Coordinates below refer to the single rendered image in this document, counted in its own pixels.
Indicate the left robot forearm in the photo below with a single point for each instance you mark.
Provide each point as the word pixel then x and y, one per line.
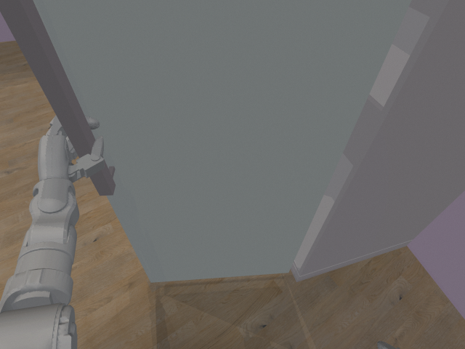
pixel 42 274

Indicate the robot left upper arm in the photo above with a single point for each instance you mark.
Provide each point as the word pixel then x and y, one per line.
pixel 41 327

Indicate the fridge door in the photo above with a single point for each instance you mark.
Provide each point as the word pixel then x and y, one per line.
pixel 224 119

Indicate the left robot hand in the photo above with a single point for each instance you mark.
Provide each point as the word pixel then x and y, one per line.
pixel 56 153

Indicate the handle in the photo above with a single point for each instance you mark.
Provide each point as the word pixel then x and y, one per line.
pixel 24 21

